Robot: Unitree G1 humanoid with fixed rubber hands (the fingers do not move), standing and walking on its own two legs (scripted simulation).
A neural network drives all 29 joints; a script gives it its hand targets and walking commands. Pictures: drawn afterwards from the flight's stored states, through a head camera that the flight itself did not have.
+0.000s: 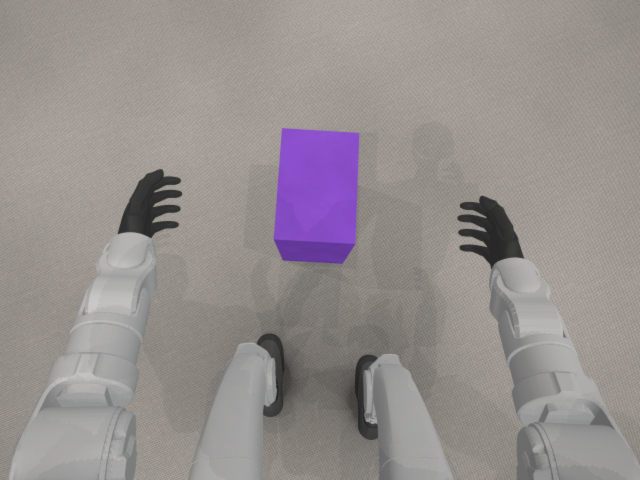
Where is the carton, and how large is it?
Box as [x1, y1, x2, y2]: [274, 128, 358, 263]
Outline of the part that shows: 282,128 274,228 275,243 284,260 342,263 355,241 358,133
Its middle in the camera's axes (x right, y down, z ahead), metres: -0.01 -0.10 +0.96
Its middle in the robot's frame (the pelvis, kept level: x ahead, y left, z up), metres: +0.56 +0.01 -0.54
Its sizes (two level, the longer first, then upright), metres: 0.243 0.166 0.297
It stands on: the floor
